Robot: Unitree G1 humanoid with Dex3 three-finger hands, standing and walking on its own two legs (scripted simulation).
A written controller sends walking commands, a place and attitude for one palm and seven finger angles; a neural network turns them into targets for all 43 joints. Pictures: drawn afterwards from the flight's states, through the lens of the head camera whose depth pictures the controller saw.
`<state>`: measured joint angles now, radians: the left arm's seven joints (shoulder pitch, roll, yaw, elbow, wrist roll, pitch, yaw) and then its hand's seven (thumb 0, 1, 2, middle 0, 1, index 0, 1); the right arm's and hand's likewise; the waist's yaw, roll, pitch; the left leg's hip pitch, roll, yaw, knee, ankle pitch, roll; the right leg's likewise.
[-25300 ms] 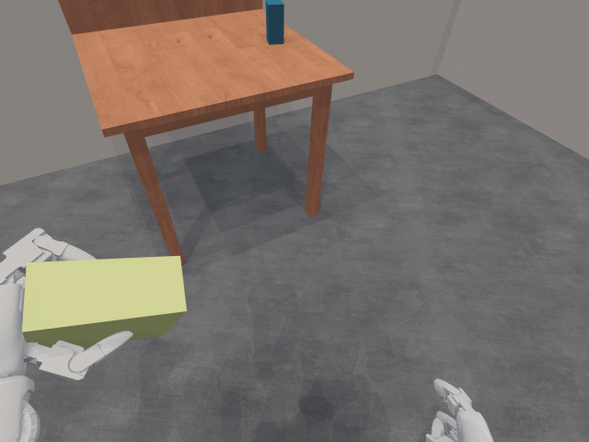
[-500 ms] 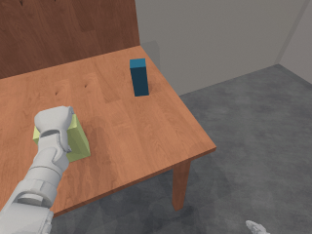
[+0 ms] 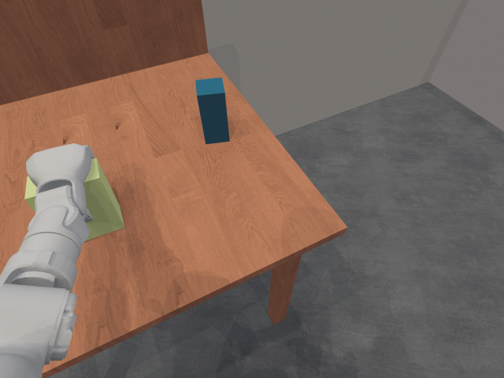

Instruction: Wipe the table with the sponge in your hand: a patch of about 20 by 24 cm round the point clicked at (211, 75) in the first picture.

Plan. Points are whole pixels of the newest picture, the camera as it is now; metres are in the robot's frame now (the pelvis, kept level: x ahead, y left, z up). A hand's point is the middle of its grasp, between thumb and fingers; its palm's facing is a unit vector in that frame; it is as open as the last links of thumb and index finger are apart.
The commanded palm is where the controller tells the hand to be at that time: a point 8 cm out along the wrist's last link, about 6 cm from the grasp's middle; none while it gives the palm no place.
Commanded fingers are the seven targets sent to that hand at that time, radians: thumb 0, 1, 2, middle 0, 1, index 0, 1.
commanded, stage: wipe forward along the middle lane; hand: left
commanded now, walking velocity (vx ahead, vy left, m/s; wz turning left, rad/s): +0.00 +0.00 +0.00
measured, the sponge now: (84, 212) +0.40 +0.32 +0.01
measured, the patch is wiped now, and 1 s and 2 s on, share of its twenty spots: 1.00 1.00 1.00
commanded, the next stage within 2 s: slide back across to the first lane in 0.24 s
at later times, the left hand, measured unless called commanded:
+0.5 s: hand (67, 173) +0.45 +0.34 +0.06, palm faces -0.11 -0.01 -0.99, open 10.0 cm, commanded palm +0.42 +0.33 +0.11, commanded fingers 0.00 0.10 1.30 -1.20 -1.60 -1.20 -1.60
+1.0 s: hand (28, 189) +0.41 +0.39 +0.07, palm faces -0.14 -0.02 -0.99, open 10.0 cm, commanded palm +0.39 +0.38 +0.11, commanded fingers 0.00 0.10 1.30 -1.20 -1.60 -1.20 -1.60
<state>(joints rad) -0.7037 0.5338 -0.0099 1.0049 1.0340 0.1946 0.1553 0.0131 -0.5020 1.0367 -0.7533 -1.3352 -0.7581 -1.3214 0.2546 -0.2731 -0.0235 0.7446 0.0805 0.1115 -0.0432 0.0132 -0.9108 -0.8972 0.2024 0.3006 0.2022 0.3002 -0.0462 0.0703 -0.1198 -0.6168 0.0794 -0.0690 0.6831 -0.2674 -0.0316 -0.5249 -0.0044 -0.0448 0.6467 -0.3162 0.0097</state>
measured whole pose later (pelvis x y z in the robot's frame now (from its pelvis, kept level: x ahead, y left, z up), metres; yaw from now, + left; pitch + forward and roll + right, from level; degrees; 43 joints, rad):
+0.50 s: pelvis +0.01 +0.03 +0.00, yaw -1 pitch +14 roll -3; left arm -0.78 0.57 0.03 1.05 1.06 0.19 0.15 0.01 -0.51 1.04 -0.76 -1.33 -0.76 -1.32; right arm 0.28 -0.25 -0.03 0.74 0.07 0.12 -0.02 0.01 -0.91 -0.90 0.20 0.30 0.20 0.30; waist -0.07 0.06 -0.13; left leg -0.66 0.07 -0.04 0.71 -0.29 -0.02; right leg -0.56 -0.02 -0.01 0.62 -0.31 0.04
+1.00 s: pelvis +0.03 +0.02 +0.01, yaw +0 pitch +11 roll -3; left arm -0.59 0.64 0.10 0.89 1.05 0.13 0.08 0.01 -0.50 1.04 -0.75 -1.34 -0.75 -1.32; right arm 0.23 -0.28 -0.03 0.69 0.07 0.12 -0.03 0.01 -0.91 -0.90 0.20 0.30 0.20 0.30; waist -0.03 0.05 -0.11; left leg -0.56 0.06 -0.05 0.67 -0.30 -0.02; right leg -0.44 -0.03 -0.03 0.56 -0.32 0.04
